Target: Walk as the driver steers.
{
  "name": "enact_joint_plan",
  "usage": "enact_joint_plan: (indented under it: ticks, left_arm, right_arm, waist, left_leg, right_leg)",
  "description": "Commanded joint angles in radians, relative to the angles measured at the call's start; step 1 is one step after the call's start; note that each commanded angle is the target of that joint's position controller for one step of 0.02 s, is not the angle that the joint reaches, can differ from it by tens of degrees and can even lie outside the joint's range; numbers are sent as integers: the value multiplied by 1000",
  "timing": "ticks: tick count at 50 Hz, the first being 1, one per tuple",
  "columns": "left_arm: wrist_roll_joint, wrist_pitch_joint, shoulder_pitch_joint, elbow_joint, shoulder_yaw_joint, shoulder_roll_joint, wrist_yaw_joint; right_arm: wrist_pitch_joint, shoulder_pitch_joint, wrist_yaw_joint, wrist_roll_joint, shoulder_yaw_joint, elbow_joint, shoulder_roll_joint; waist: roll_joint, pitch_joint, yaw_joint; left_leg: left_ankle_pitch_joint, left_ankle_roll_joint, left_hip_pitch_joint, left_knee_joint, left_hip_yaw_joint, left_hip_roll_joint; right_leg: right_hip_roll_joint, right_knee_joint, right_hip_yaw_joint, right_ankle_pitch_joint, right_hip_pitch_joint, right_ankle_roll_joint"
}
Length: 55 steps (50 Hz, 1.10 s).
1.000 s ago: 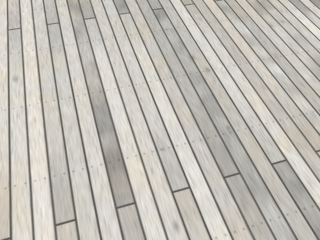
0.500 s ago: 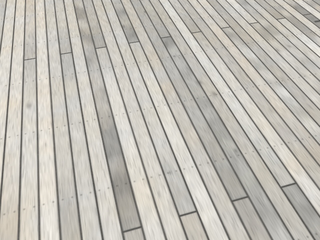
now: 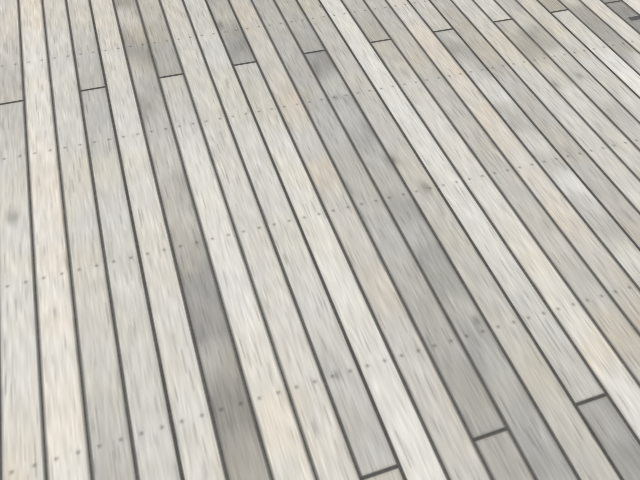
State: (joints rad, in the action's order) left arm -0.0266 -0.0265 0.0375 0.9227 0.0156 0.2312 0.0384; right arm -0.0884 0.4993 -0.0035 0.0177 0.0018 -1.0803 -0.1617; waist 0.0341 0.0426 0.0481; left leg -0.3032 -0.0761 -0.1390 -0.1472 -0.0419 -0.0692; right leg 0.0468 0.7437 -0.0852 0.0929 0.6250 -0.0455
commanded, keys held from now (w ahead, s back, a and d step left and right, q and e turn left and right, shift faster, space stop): w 1.00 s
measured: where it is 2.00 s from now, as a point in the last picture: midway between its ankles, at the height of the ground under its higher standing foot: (307, 229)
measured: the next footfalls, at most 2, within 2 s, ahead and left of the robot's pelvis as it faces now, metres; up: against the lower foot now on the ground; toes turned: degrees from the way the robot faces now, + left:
right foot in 0.12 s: +0.25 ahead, -0.08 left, +0.00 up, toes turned -4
left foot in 0.66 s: +0.56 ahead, +0.08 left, +0.00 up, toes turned +4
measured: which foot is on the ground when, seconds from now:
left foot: down 0.00-0.12, up 0.14-0.64, down 0.66-1.00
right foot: up 0.00-0.10, down 0.12-0.68, up 0.70-1.00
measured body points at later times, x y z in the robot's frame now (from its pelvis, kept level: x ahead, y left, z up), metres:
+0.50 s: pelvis +0.28 -0.02 +0.01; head +0.31 -0.03 +0.46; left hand +0.21 +0.21 -0.14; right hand +0.43 -0.25 -0.12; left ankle +0.45 +0.13 -0.68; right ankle +0.21 -0.08 -0.74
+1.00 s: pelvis +0.57 +0.02 +0.01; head +0.59 +0.03 +0.46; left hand +0.69 +0.26 -0.13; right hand +0.51 -0.22 -0.13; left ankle +0.52 +0.08 -0.74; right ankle +0.68 -0.14 -0.67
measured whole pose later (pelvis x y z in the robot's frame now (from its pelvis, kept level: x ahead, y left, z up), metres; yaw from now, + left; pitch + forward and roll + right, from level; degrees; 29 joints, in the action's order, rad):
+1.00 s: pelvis +0.57 +0.02 +0.01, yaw +0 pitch +0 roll +1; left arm -0.03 -0.03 0.13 0.93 0.05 0.22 0.03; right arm -0.09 0.43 0.00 0.01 -0.04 -1.06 -0.19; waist 0.04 0.04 0.03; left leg -0.20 -0.10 0.03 -0.22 -0.09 -0.09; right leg 0.11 0.88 -0.01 0.11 0.63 -0.03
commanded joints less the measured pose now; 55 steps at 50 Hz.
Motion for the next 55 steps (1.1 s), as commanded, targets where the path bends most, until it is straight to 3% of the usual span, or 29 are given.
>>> enact_joint_plan:
  ticks: [1,3,4,5,6,7,8,9,10,11,13,16,19,22,28,31,32,33,34,35,36,37,38,40,42,45,50,55]
  left_arm:
    - [7,-17,-130,-101,0,43,-7]
    - [6,-24,-33,-82,14,74,-20]
    - [7,-30,86,-46,27,97,-28]
    - [6,-38,249,9,42,116,-37]
    - [-14,-44,399,45,62,169,-49]
    - [-40,-42,467,48,88,267,-51]
    - [5,-31,407,48,85,227,-36]
    - [20,-32,273,27,74,183,-35]
    - [20,-42,209,16,58,113,-30]
    - [14,-52,193,25,47,78,-31]
    - [12,-70,221,56,32,39,-36]
    - [16,-89,295,88,37,77,-38]
    - [18,-85,356,100,34,82,-38]
    - [19,-82,409,111,28,75,-40]
    - [4,-73,505,146,24,83,-55]
    - [-2,-70,463,146,30,106,-63]
    - [-3,-68,450,146,33,115,-63]
    - [4,-66,428,140,33,114,-60]
    - [15,-69,421,108,22,85,-56]
    - [50,-67,547,98,8,-14,-44]
    - [22,-63,474,104,37,90,-49]
    - [19,-67,387,71,41,86,-46]
    - [17,-71,342,62,39,69,-43]
    - [-6,-48,348,65,39,36,-33]
    - [-12,-28,351,64,38,12,-22]
    - [-14,-12,239,22,39,18,-13]
    - [0,-15,25,-54,27,11,-9]
    - [4,-23,-94,-100,23,21,-13]
  right_arm:
    - [-10,45,-9,1,-27,7,-161]
    - [-12,5,-13,0,-31,10,-178]
    - [-9,-13,-15,3,-35,12,-189]
    - [-2,-36,-15,-1,-38,17,-197]
    - [0,-32,-10,-6,-32,33,-179]
    - [3,90,4,-29,-11,54,-53]
    - [6,48,3,-13,-39,44,-150]
    - [5,-49,3,-5,-47,84,-164]
    - [-2,-107,7,-2,-46,98,-157]
    - [3,-121,9,2,-48,96,-138]
    - [30,-92,21,20,-42,89,-96]
    - [52,-158,31,23,-45,117,-92]
    - [56,-308,35,19,-46,171,-107]
    - [50,-429,38,8,-37,212,-93]
    - [39,-574,33,5,-31,270,-98]
    - [26,-492,23,5,-43,258,-123]
    - [20,-383,16,6,-55,224,-141]
    - [10,-213,6,14,-69,168,-163]
    - [4,-33,-6,40,-93,129,-240]
    - [10,4,-2,48,-116,122,-326]
    - [22,-73,10,4,-109,129,-272]
    - [21,-182,12,-5,-93,146,-217]
    - [13,-231,16,-1,-79,149,-159]
    - [0,-239,9,-1,-59,124,-98]
    - [-15,-183,6,-3,-59,95,-109]
    - [-22,-130,4,-6,-65,75,-147]
    - [-18,-50,4,-6,-56,57,-139]
    - [-12,30,-6,4,-57,26,-148]
  waist:
    - [-138,100,-14]
    - [-143,40,-71]
    - [-145,-26,-121]
    - [-130,-108,-189]
    - [-80,-197,-237]
    - [142,-327,-164]
    - [52,-328,-167]
    - [32,-134,-109]
    - [-18,-46,-91]
    - [-30,3,-58]
    - [-11,9,-11]
    - [0,28,-3]
    - [1,59,-35]
    - [7,63,-69]
    - [27,67,-114]
    - [42,27,-53]
    - [45,-29,-8]
    - [23,-113,66]
    - [-48,-231,124]
    - [-279,-337,57]
    - [-114,-280,48]
    - [-95,-126,8]
    - [-49,-55,-13]
    - [-71,-15,-69]
    - [-79,-20,-83]
    - [-83,20,-78]
    - [-93,55,-27]
    - [-106,68,10]
  left_leg:
    - [758,-86,87,-3,76,261]
    - [1020,-71,45,-126,57,274]
    - [1111,-61,25,-261,49,273]
    - [1070,-48,65,-450,32,254]
    - [791,-39,236,-703,15,217]
    - [17,-1,589,-1120,-19,45]
    - [-182,-19,711,-1255,106,1]
    - [-85,-29,779,-1237,111,72]
    - [-16,-31,756,-1177,103,109]
    - [11,-28,705,-1122,102,137]
    - [25,-6,608,-1041,97,161]
    - [80,20,669,-958,58,178]
    - [194,46,776,-827,24,194]
    - [284,58,776,-652,-12,173]
    - [271,22,787,-464,-44,122]
    - [151,-29,638,-399,-60,66]
    - [129,-50,516,-369,-69,34]
    - [187,-78,301,-303,-63,32]
    - [119,-130,31,-301,141,225]
    - [94,-285,-214,-205,651,511]
    - [37,-266,-137,-142,690,463]
    - [52,-232,10,-117,520,432]
    - [152,-203,128,-79,418,387]
    - [261,-143,261,-39,270,305]
    - [350,-141,284,-24,216,287]
    - [354,-142,286,20,161,267]
    - [441,-118,233,34,95,232]
    - [529,-122,84,-6,86,274]
  right_leg:
    - [-50,-129,-50,-26,-58,-35]
    - [-92,-158,-52,17,-191,-77]
    - [-116,-173,-43,46,-298,-97]
    - [-123,-245,-37,12,-478,-118]
    - [11,-269,103,112,-709,-154]
    - [332,-318,609,228,-985,-294]
    - [347,-476,831,342,-929,-325]
    - [315,-512,654,394,-765,-287]
    - [274,-555,539,313,-621,-259]
    - [229,-579,443,206,-519,-225]
    - [172,-602,318,63,-417,-187]
    - [143,-631,232,-47,-418,-186]
    - [119,-652,186,-117,-469,-169]
    - [97,-638,140,-231,-518,-141]
    - [148,-569,131,-413,-729,-149]
    - [167,-433,107,-709,-772,-131]
    - [158,-310,98,-807,-771,-120]
    - [125,-121,68,-754,-696,-100]
    - [81,159,39,-434,-484,-84]
    - [-124,540,1,361,-112,-38]
    - [-88,614,146,384,-24,-57]
    - [-40,585,148,292,13,-60]
    - [-7,532,143,233,-13,-58]
    - [30,439,135,194,-103,-40]
    - [30,400,114,180,-123,-22]
    - [55,310,84,95,-32,5]
    - [48,36,33,-60,5,28]
    - [15,-120,10,-61,4,-3]
Keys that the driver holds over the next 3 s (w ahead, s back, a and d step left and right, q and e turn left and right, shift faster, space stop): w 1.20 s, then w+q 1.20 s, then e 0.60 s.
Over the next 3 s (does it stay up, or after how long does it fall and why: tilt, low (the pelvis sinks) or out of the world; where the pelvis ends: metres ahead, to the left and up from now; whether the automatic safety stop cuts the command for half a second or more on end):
stays up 1.42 0.20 0.00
